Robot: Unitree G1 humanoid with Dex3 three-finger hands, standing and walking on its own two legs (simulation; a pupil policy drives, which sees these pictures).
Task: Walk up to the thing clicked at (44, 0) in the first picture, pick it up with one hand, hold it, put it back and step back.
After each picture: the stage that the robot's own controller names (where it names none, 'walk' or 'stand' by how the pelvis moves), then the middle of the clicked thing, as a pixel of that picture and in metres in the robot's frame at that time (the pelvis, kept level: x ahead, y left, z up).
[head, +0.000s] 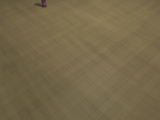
stand; out of the picture +2.32 +0.56 -0.65
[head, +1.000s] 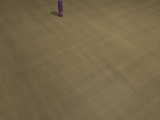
walk; (60, 8) +2.23 +0.24 -0.63
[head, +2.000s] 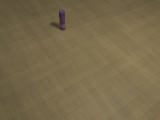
walk; (62, 20) +1.63 +0.14 -0.65
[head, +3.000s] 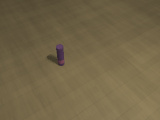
walk; (60, 55) +1.10 +0.17 -0.65
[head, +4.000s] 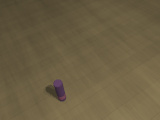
walk; (60, 91) +0.67 +0.21 -0.63
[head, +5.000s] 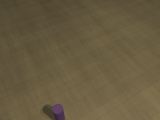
stand; (59, 115) +0.46 +0.17 -0.62
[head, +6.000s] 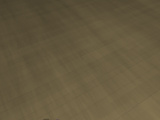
stand; out of the picture +0.40 +0.16 -0.66
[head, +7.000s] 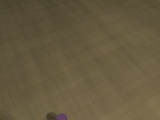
stand; out of the picture +0.42 +0.14 -0.65
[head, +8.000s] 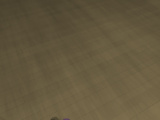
stand; out of the picture +0.41 +0.11 -0.66
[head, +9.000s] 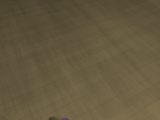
stand; out of the picture +0.41 +0.11 -0.66
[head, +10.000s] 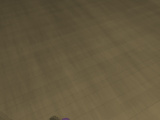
stand; out of the picture +0.41 +0.11 -0.66
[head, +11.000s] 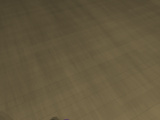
stand; out of the picture +0.40 +0.10 -0.66
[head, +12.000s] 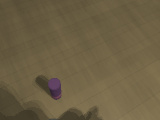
go down; (55, 89) +0.45 +0.12 -0.50
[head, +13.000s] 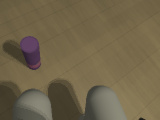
go down; (32, 55) +0.50 +0.18 -0.28
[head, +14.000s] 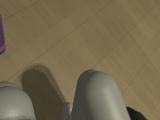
close in; out of the picture +0.48 +0.22 -0.19
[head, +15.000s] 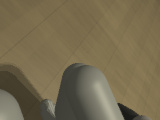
close; out of the picture +0.47 +0.25 -0.16
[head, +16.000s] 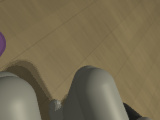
lift; out of the picture +0.38 +0.22 -0.14
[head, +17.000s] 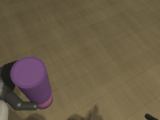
lift; (37, 89) +0.31 +0.13 +0.05
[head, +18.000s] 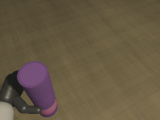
hold; (42, 94) +0.29 +0.13 +0.06
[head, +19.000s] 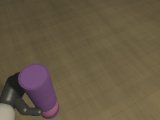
hold; (43, 96) +0.29 +0.13 +0.05
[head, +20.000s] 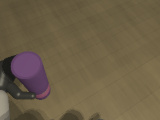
crouch; (35, 80) +0.35 +0.14 +0.00
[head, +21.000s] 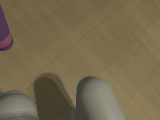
lower; out of the picture +0.50 +0.19 -0.03
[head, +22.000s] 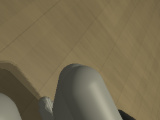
lower; out of the picture +0.46 +0.26 -0.16
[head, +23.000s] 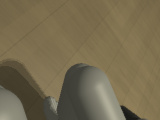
lower; out of the picture +0.44 +0.25 -0.16
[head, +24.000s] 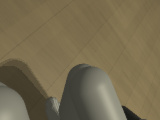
lower; out of the picture +0.43 +0.25 -0.16
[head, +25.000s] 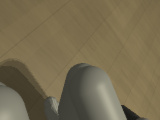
lower; out of the picture +0.42 +0.25 -0.16
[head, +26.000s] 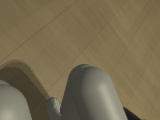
loosen; out of the picture +0.43 +0.22 -0.17
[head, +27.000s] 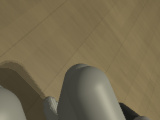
withdraw; out of the picture +0.43 +0.23 -0.17
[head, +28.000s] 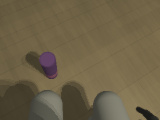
walk; (49, 67) +0.46 +0.15 -0.34
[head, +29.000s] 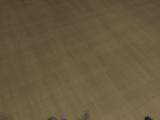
stand; out of the picture +0.38 +0.10 -0.60
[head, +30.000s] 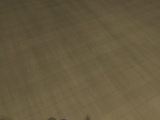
stand; out of the picture +0.38 +0.11 -0.60
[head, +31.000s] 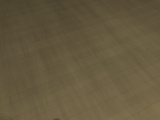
stand; out of the picture +0.39 +0.10 -0.65
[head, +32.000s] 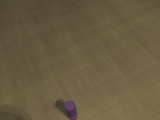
walk; (71, 111) +0.44 +0.11 -0.63
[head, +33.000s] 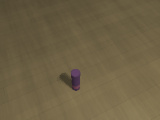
walk; (75, 80) +0.67 +0.04 -0.63
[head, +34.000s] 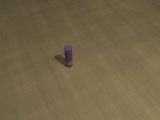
walk; (68, 57) +0.99 +0.11 -0.63
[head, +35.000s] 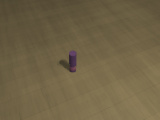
stand; (72, 62) +1.01 +0.07 -0.65
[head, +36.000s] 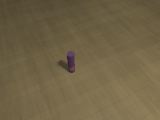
stand; (71, 62) +1.02 +0.09 -0.66
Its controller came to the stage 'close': yes
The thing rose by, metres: 0.70
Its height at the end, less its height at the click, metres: +0.00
